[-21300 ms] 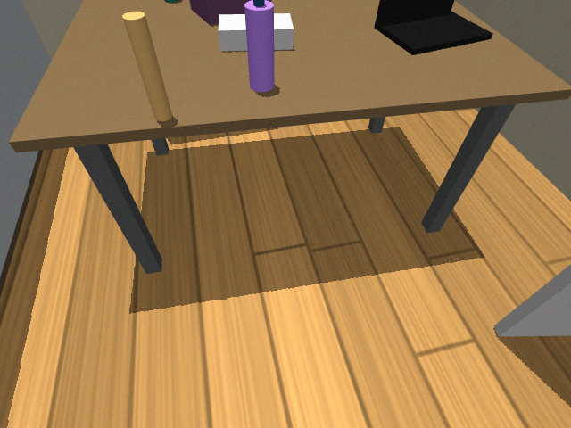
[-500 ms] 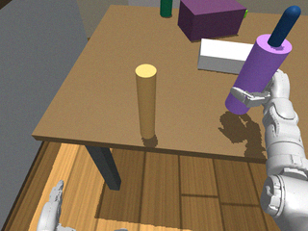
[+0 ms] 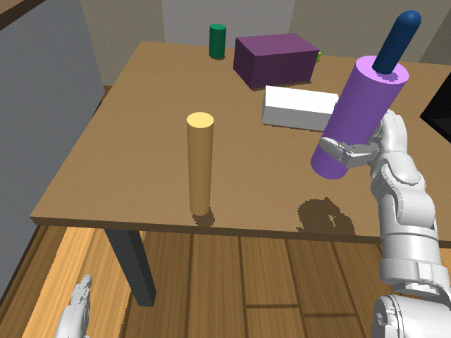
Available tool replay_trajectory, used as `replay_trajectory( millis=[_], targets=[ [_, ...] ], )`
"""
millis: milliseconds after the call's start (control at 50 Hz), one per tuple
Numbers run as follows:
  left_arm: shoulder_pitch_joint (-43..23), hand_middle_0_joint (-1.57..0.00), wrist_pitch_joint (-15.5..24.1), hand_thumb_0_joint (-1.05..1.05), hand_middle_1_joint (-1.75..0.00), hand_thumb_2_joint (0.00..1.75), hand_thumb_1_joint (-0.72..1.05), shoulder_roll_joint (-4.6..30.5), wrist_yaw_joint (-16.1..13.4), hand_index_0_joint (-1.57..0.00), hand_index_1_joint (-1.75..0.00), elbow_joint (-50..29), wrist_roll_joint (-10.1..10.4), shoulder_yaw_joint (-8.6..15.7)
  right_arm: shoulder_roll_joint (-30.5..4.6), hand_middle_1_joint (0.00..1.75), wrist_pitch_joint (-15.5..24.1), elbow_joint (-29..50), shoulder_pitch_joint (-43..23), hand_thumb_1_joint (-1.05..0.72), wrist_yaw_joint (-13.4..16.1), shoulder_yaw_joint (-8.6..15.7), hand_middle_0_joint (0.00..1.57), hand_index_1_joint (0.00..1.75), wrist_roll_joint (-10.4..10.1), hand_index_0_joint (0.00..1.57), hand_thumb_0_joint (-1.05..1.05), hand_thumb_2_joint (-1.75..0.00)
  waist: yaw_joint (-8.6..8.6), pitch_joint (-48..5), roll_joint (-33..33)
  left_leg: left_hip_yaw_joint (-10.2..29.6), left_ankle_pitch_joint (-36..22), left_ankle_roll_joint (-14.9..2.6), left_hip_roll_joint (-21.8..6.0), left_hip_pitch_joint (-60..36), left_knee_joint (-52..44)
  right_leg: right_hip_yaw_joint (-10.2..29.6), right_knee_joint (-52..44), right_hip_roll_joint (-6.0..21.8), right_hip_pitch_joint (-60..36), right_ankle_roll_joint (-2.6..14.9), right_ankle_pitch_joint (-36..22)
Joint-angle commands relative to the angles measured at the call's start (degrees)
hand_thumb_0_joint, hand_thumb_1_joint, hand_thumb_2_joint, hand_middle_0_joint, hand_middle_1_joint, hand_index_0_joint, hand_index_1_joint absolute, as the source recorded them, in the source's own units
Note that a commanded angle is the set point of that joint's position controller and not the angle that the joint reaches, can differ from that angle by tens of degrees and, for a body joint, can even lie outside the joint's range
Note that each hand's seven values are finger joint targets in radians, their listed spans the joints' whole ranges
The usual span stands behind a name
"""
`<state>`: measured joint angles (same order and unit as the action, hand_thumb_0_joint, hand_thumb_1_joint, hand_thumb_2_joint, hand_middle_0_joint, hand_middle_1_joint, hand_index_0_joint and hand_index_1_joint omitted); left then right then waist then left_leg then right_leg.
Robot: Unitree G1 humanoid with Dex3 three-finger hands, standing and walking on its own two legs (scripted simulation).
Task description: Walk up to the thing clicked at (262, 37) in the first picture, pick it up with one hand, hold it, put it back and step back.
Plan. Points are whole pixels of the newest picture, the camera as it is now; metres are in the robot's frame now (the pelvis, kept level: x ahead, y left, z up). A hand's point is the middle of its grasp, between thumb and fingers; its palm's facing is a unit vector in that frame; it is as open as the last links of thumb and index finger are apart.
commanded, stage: lift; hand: right
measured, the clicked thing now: (360, 108) +0.38 -0.19 +0.26
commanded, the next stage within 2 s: hold in 0.64 s
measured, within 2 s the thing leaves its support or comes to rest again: neither
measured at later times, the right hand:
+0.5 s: hand (357, 130) +0.34 -0.17 +0.25, palm faces +0.16 +0.99 -0.02, open 9.8 cm
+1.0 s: hand (368, 126) +0.32 -0.18 +0.27, palm faces +0.16 +0.99 -0.02, open 9.8 cm
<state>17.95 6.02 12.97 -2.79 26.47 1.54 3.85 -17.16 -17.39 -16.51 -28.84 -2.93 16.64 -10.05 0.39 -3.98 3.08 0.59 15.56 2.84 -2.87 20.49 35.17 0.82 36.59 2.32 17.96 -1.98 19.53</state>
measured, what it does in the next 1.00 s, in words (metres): stands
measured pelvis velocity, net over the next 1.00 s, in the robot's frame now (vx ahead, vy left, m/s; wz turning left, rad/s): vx -0.02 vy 0.01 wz -0.02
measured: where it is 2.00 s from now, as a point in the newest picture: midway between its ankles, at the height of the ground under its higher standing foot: outside the picture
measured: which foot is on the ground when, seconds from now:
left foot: down 0.00-1.00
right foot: down 0.00-1.00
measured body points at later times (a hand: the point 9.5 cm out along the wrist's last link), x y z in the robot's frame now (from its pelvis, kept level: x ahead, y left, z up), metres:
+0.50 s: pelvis -0.02 +0.01 +0.00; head -0.06 +0.04 +0.45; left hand +0.15 +0.27 -0.06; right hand +0.33 -0.23 +0.25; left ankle +0.03 +0.15 -0.72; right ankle +0.00 -0.14 -0.72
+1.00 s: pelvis -0.02 +0.01 +0.00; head -0.06 +0.04 +0.45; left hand +0.16 +0.26 -0.06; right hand +0.31 -0.23 +0.27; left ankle +0.03 +0.15 -0.72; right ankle +0.00 -0.14 -0.72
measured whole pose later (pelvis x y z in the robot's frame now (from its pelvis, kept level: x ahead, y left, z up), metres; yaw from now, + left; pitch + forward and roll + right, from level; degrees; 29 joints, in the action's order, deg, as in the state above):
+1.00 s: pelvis -0.02 +0.01 +0.00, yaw -1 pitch -3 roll +0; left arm 14.7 11.4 13.8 -2.7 33.7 1.9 5.6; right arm -17.1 -40.0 5.2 -26.7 -1.0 18.2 -12.8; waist 0.0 -3.8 4.7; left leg -0.6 13.6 2.4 -3.3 16.2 32.8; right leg 2.0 33.3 1.9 13.8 -2.4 16.6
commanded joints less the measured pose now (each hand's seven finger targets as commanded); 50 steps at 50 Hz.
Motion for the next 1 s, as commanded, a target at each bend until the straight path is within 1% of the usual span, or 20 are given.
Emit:
replay_trajectory(
  millis=[0, 120, 160, 220, 260, 280, 340, 480, 580, 600, 620, 660, 740, 780, 820, 840, 900, 920, 940, 980],
  targets=[
    [-6.1, -0.05, 4.0, 0.0, -0.05, 0.05, -0.56, 7.5, -0.4, -0.05, -0.05, -10.1, 0.5, 3.6, -14.7, 1.44, 2.9, 24.7, -32.1, -0.16, 1.5, 5.3, 1.27, 1.44, -2.2, 1.32, 0.0, -1.32, -0.56, -15.9, -0.8, -4.6, -12.2, -2.06, 2.8, -6.7, -4.4, -2.0, -5.9, -1.8, -6.7, 1.72, -14.7],
    [-7.9, -0.05, 4.5, 0.0, -0.05, 0.05, -0.56, 5.7, -0.5, -0.05, -0.05, -7.4, 0.4, 2.1, -12.3, 1.45, -1.3, 28.7, -30.7, -0.14, 2.4, 3.5, 1.27, 1.45, -2.1, 1.32, 0.0, -1.33, -0.59, -14.4, 0.0, -3.9, -7.2, -1.9, 2.4, -6.9, -6.3, -2.5, -7.0, -2.6, -6.0, 2.12, -9.1],
    [-7.6, -0.05, 4.7, 0.0, -0.05, 0.05, -0.55, 8.5, -0.8, -0.05, -0.05, -5.7, 0.3, 4.9, -12.7, 1.44, -3.1, 27.9, -30.0, -0.13, 2.4, 3.9, 1.26, 1.44, -2.0, 1.31, 0.0, -1.31, 0.16, -14.1, 0.2, -4.3, -6.6, -1.98, 2.6, -6.1, -6.6, -2.1, -7.7, -2.3, -6.8, 2.03, -8.4],
    [-8.6, -0.05, 5.3, 0.0, -0.05, 0.05, -0.55, 7.0, -0.2, -0.05, -0.05, -6.5, 0.4, 2.8, -12.0, 1.44, -5.5, 28.6, -29.8, -0.14, 2.1, 3.3, 1.27, 1.44, -1.8, 1.32, 0.0, -1.31, -0.22, -13.2, 1.2, -4.6, -5.6, -2.16, 2.7, -5.8, -6.8, -1.5, -8.4, -2.1, -6.7, 1.62, -7.8],
    [-9.4, -0.05, 5.4, 0.0, -0.05, 0.05, -0.56, 6.7, -0.2, -0.05, -0.05, -6.0, 0.5, 2.4, -11.2, 1.44, -7.1, 27.7, -28.0, -0.15, 2.0, 3.6, 1.27, 1.44, -2.2, 1.32, 0.0, -1.32, -0.45, -11.7, -1.8, -4.7, -4.0, -1.77, 2.6, -6.3, -7.7, -1.9, -8.6, -2.5, -5.4, 2.18, -6.4],
    [-9.6, -0.05, 5.7, 0.0, -0.05, 0.05, -0.55, 7.9, -0.4, -0.05, -0.05, -5.6, 0.4, 3.6, -12.3, 1.44, -7.8, 27.6, -27.8, -0.14, 2.0, 4.5, 1.27, 1.44, -2.4, 1.32, 0.0, -1.32, -0.08, -10.9, -2.1, -4.7, -3.1, -1.72, 2.6, -6.0, -8.2, -1.9, -9.0, -2.5, -5.4, 2.3, -5.2],
    [-9.4, -0.05, 6.1, 0.0, -0.05, 0.05, -0.55, 8.2, -0.4, -0.05, -0.05, -5.0, 0.5, 4.0, -13.1, 1.45, -9.2, 28.3, -28.5, -0.15, 1.7, 5.1, 1.29, 1.45, -2.8, 1.34, 0.0, -1.32, -0.26, -10.2, -2.6, -5.0, -2.4, -1.64, 2.6, -5.7, -8.4, -1.6, -9.4, -2.6, -5.1, 2.34, -4.6],
    [-10.4, -0.05, 7.7, 0.0, -0.05, 0.04, -0.55, 8.3, -0.4, -0.05, -0.04, -6.3, 0.5, 4.1, -14.6, 1.45, -10.5, 33.4, -30.1, -0.17, 2.4, 6.8, 1.29, 1.45, -3.2, 1.34, 0.0, -1.31, -0.92, -13.3, -2.1, -4.8, -4.5, -1.76, 2.4, -7.5, -8.2, -1.8, -8.8, -2.8, -6.9, 2.36, -6.8],
    [-11.6, -0.05, 8.1, 0.0, -0.05, 0.05, -0.55, 6.7, -0.8, -0.05, -0.05, -5.2, 0.2, 2.5, -11.9, 1.44, -12.0, 34.7, -29.5, -0.17, 2.7, 5.0, 1.28, 1.44, -3.1, 1.32, 0.0, -1.31, -0.97, -13.6, -2.5, -4.4, -4.9, -1.55, 2.0, -8.1, -8.4, -2.1, -8.4, -3.2, -6.9, 2.47, -7.6],
    [-12.8, -0.05, 8.2, 0.0, -0.05, 0.05, -0.55, 7.9, -1.0, -0.05, -0.05, -5.9, 0.1, 3.8, -12.6, 1.44, -12.2, 35.2, -30.1, -0.16, 2.8, 4.9, 1.27, 1.44, -2.9, 1.32, 0.0, -1.32, -0.98, -14.5, -2.0, -4.5, -5.0, -1.62, 1.9, -8.6, -8.4, -2.0, -8.4, -3.3, -6.9, 2.42, -7.7],
    [-12.1, -0.05, 8.1, 0.0, -0.05, 0.05, -0.55, 9.0, -1.2, -0.05, -0.05, -4.7, 0.2, 4.9, -13.8, 1.44, -12.7, 33.7, -29.5, -0.16, 2.8, 6.1, 1.27, 1.44, -2.9, 1.32, 0.0, -1.31, -0.73, -13.9, -2.7, -4.5, -5.7, -1.47, 1.9, -8.4, -8.5, -2.0, -8.3, -3.3, -7.0, 2.52, -8.1],
    [-12.5, -0.05, 8.3, 0.0, -0.05, 0.04, -0.54, 7.7, -1.0, -0.05, -0.04, -4.7, 0.3, 3.2, -12.9, 1.43, -13.4, 34.2, -30.0, -0.16, 2.7, 5.0, 1.26, 1.43, -2.8, 1.31, 0.0, -1.3, -0.78, -11.7, -1.8, -4.5, -4.0, -1.58, 1.9, -7.4, -8.7, -2.0, -8.8, -3.3, -6.3, 2.38, -6.7],
    [-10.4, -0.05, 8.3, 0.0, -0.05, 0.05, -0.56, 7.2, -0.9, -0.05, -0.05, -3.9, 0.3, 3.3, -11.6, 1.44, -14.8, 33.2, -28.8, -0.17, 2.3, 4.3, 1.27, 1.44, -2.8, 1.32, 0.0, -1.32, -0.1, -11.9, -2.4, -5.1, -3.6, -1.73, 2.3, -6.8, -8.7, -1.6, -9.3, -3.1, -6.8, 2.28, -6.3],
    [-9.7, -0.05, 8.3, 0.0, -0.05, 0.05, -0.56, 7.4, -0.8, -0.05, -0.05, -2.3, 0.4, 4.1, -12.9, 1.45, -15.3, 33.2, -27.8, -0.16, 1.8, 5.7, 1.28, 1.45, -3.2, 1.33, 0.0, -1.33, -0.24, -11.1, -1.9, -5.0, -4.8, -1.53, 2.2, -6.8, -8.7, -1.9, -8.9, -3.3, -6.7, 2.3, -7.3],
    [-10.0, -0.05, 8.2, 0.0, -0.05, 0.05, -0.56, 6.5, -0.3, -0.05, -0.05, -2.4, 0.5, 3.0, -12.7, 1.46, -16.0, 33.4, -27.1, -0.14, 1.5, 5.7, 1.27, 1.46, -3.4, 1.33, 0.0, -1.33, -0.36, -11.1, -1.6, -5.0, -4.8, -1.55, 2.1, -6.6, -8.9, -2.0, -9.0, -3.5, -6.2, 2.36, -7.3],
    [-10.9, -0.05, 8.4, 0.0, -0.05, 0.05, -0.56, 7.3, -0.4, -0.05, -0.06, -3.0, 0.5, 3.9, -14.1, 1.45, -15.9, 35.4, -27.9, -0.14, 1.7, 7.2, 1.27, 1.45, -3.7, 1.32, 0.0, -1.33, -0.96, -10.4, -1.7, -5.0, -2.9, -1.47, 2.1, -6.6, -9.3, -2.0, -9.2, -3.5, -5.7, 2.44, -5.8],
    [-11.4, -0.05, 8.8, 0.0, -0.05, 0.05, -0.56, 7.5, -0.1, -0.05, -0.06, -3.3, 0.5, 4.1, -13.4, 1.43, -16.3, 37.2, -29.3, -0.15, 1.9, 6.4, 1.26, 1.43, -3.7, 1.31, 0.0, -1.31, -0.55, -11.4, -2.0, -5.0, -3.2, -1.71, 2.1, -6.8, -9.2, -1.8, -9.4, -3.4, -6.4, 2.38, -6.0],
    [-12.7, -0.05, 9.2, 0.0, -0.05, 0.05, -0.56, 8.8, -0.4, -0.05, -0.05, -3.9, 0.6, 5.4, -14.4, 1.45, -16.2, 38.5, -29.7, -0.16, 2.1, 7.7, 1.27, 1.45, -4.0, 1.32, 0.0, -1.33, -0.84, -11.8, -2.0, -5.2, -3.1, -1.72, 2.4, -6.7, -8.9, -1.6, -9.4, -3.2, -6.7, 2.32, -5.9],
    [-12.2, -0.05, 9.5, 0.0, -0.05, 0.05, -0.56, 9.1, -0.5, -0.05, -0.06, -3.3, 0.5, 5.8, -14.4, 1.45, -16.2, 39.6, -30.1, -0.14, 2.3, 7.2, 1.27, 1.45, -3.9, 1.32, 0.0, -1.33, -0.61, -12.3, -1.1, -5.1, -3.8, -1.94, 2.4, -6.6, -8.5, -1.5, -9.3, -3.0, -7.4, 2.12, -6.7],
    [-11.7, -0.05, 9.5, 0.0, -0.05, 0.06, -0.56, 7.1, -0.3, -0.05, -0.06, -3.2, 0.5, 3.6, -12.9, 1.45, -16.4, 39.5, -29.2, -0.15, 2.2, 6.1, 1.27, 1.45, -3.8, 1.32, 0.0, -1.33, -1.1, -13.3, -1.8, -5.3, -5.6, -2.03, 2.5, -7.3, -8.0, -1.1, -9.0, -2.8, -7.7, 2.01, -8.8]
  ],
)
